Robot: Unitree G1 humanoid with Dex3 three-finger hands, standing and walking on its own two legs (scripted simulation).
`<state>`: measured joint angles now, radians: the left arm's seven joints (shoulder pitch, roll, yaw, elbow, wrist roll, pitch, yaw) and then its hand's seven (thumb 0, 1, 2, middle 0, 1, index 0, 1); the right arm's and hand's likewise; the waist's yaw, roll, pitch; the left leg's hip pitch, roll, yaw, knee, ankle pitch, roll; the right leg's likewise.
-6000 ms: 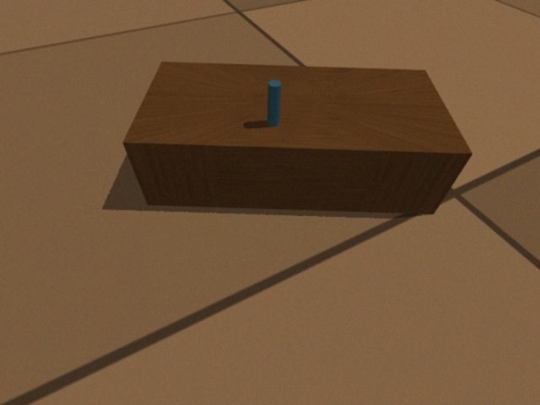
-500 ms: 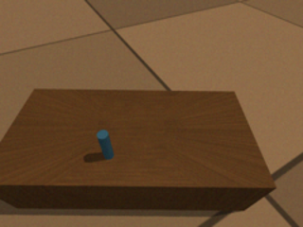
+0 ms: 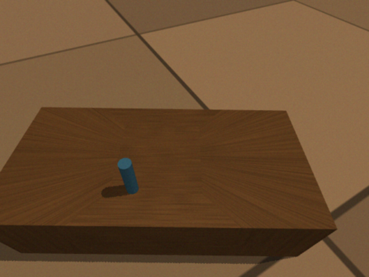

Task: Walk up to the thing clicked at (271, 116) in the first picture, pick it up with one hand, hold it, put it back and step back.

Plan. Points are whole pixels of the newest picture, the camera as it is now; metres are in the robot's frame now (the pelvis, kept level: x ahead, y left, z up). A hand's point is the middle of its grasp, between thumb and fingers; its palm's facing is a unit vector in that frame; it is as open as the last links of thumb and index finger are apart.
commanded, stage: stand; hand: left
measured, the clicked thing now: (128, 177) +0.52 +0.23 -0.30
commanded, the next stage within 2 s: go down in 0.74 s
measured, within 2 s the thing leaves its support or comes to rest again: neither
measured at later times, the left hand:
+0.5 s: hand out of the picture +0.08 +0.26 -0.15, palm faces -0.02 -0.94 -0.34, open 7.3 cm
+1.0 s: hand out of the picture +0.13 +0.25 -0.16, palm faces +0.05 -0.94 -0.33, open 9.1 cm
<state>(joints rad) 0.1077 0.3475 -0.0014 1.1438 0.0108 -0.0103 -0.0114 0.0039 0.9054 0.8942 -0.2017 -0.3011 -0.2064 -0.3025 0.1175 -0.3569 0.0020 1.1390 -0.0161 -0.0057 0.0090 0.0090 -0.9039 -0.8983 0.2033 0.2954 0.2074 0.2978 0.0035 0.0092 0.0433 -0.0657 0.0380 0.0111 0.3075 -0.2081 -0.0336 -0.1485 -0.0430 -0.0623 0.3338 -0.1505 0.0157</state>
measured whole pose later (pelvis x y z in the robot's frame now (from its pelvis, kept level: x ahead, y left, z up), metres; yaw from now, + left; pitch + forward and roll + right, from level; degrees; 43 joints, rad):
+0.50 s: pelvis +0.00 +0.00 +0.00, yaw +0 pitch -2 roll +0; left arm 0.10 0.35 0.00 1.14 0.01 -0.01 -0.01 0.00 0.91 0.89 -0.20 -0.30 -0.21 -0.30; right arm 0.12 -0.36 0.00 1.13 -0.02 -0.01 0.01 0.01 -0.90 -0.90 0.20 0.30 0.21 0.30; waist 0.00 0.00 0.04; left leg -0.05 0.03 0.01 0.30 -0.21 -0.03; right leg -0.14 -0.05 -0.06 0.33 -0.15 0.02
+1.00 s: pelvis -0.01 +0.00 -0.01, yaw +0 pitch +2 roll +0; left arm -0.02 0.33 0.10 1.07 0.02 -0.01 0.00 0.01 0.71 0.70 -0.10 -0.18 -0.11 -0.17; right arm 0.19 -0.30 -0.01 0.89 0.04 -0.04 -0.04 0.01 -0.96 -0.91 0.20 0.29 0.20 0.30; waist 0.00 -0.01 0.06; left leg -0.23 0.03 0.01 0.46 -0.26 -0.03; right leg -0.31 -0.05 -0.06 0.45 -0.19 0.02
